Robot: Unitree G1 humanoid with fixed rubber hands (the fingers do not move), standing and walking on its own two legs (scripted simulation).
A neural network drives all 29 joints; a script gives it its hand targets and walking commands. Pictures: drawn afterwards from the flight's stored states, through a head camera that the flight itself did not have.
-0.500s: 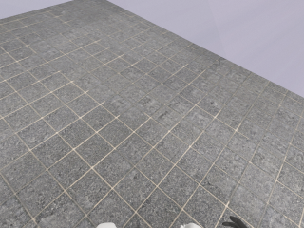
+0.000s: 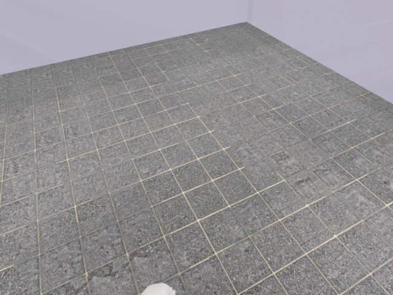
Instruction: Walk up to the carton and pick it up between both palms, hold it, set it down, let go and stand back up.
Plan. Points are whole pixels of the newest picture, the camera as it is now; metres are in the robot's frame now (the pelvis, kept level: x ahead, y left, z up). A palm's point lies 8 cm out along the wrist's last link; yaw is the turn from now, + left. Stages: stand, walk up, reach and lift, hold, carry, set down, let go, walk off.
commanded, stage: walk up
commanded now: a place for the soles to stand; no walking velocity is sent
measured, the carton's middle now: out of the picture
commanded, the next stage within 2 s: none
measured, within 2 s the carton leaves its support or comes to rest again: neither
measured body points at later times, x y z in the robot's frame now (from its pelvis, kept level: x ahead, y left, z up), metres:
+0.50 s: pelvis +0.03 +0.15 -0.01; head +0.02 +0.16 +0.44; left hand +0.03 +0.43 -0.13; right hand +0.16 -0.09 -0.13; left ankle +0.02 +0.24 -0.72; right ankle +0.14 +0.08 -0.71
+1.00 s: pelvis +0.08 +0.37 -0.04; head +0.08 +0.39 +0.41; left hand -0.07 +0.62 -0.18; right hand +0.35 +0.25 -0.14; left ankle +0.06 +0.50 -0.72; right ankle +0.13 +0.17 -0.67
